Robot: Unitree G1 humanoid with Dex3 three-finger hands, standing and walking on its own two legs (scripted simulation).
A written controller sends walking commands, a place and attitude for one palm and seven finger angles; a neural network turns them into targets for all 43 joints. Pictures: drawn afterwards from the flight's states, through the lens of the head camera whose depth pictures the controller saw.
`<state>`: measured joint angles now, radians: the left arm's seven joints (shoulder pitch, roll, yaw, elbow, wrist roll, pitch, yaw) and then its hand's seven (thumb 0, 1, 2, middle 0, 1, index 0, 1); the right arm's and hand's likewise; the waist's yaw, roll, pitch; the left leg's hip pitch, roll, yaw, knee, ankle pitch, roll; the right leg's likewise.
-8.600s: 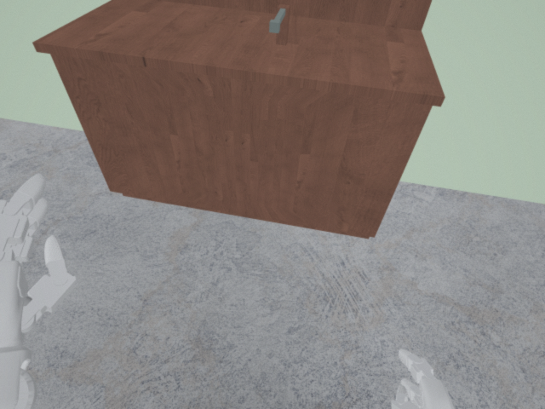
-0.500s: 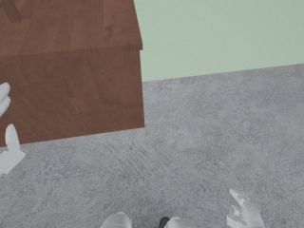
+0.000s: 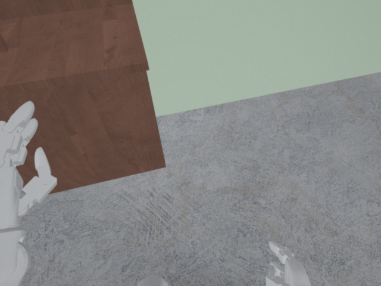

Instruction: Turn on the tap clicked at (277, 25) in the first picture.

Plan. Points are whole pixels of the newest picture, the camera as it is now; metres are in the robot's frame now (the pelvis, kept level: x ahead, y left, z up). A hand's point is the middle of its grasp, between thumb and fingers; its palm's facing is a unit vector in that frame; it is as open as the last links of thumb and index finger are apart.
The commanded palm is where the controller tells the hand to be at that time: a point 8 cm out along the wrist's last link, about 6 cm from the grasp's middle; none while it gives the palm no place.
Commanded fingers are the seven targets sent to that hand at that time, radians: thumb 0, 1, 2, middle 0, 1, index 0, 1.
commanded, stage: take the last steps up to it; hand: left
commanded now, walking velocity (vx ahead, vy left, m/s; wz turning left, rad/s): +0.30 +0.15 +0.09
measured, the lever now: out of the picture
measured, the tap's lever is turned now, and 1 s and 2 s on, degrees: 0 0 0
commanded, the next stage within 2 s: come to a stop and stand still in 1.46 s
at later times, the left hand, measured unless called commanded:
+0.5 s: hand (24, 169) +0.25 +0.26 +0.19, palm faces +0.44 -0.79 -0.43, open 7.5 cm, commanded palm +0.19 +0.31 +0.19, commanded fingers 0.00 0.90 0.90 -0.20 -0.30 -0.20 -0.30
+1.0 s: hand (20, 111) +0.37 +0.34 +0.19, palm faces +0.39 -0.79 -0.47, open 7.4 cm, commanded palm +0.30 +0.38 +0.19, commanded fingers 0.00 0.90 0.90 -0.20 -0.30 -0.20 -0.30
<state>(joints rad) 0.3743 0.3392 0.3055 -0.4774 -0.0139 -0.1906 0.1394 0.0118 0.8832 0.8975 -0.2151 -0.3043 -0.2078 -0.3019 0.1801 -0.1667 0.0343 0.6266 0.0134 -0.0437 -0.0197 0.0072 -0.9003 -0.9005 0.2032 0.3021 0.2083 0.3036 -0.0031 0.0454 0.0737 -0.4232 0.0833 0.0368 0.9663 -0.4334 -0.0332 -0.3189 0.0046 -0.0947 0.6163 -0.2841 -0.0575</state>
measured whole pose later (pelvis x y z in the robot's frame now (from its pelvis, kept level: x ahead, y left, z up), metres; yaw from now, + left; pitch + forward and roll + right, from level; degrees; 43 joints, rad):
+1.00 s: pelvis +0.15 +0.10 +0.00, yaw +1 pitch +0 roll +2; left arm 0.45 0.43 0.42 -0.58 -0.02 -0.28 0.17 0.01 0.88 0.90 -0.22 -0.30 -0.21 -0.30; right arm 0.16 -0.20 -0.07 0.59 0.01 -0.07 -0.04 0.01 -0.91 -0.90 0.20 0.30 0.20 0.30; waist -0.02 -0.06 0.11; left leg -0.33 0.05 0.19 0.59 -0.26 0.03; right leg -0.36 -0.13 -0.05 1.02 -0.55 0.02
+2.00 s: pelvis +0.26 +0.17 +0.01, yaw +2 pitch -1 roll +0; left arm 0.49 0.40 0.36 -0.61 -0.04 -0.19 0.13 0.01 0.88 0.90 -0.21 -0.30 -0.21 -0.30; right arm 0.20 -0.11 0.05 0.58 -0.01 -0.11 0.00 0.01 -0.90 -0.90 0.20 0.30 0.21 0.30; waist 0.01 0.00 0.08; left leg -0.32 0.11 0.11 0.54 -0.20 -0.03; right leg -0.25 0.03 -0.11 0.53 -0.27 0.00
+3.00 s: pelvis +0.26 +0.17 +0.02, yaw +0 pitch +0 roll -1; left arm 0.46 0.36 0.34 -0.50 -0.06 -0.18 0.15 0.01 0.88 0.90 -0.21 -0.30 -0.21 -0.30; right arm 0.18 -0.22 0.03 0.56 -0.02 -0.10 -0.04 0.01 -0.90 -0.90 0.20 0.30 0.21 0.30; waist 0.00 0.01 0.04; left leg -0.18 -0.02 0.03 0.41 -0.24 0.05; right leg -0.18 0.07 -0.08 0.32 -0.15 -0.07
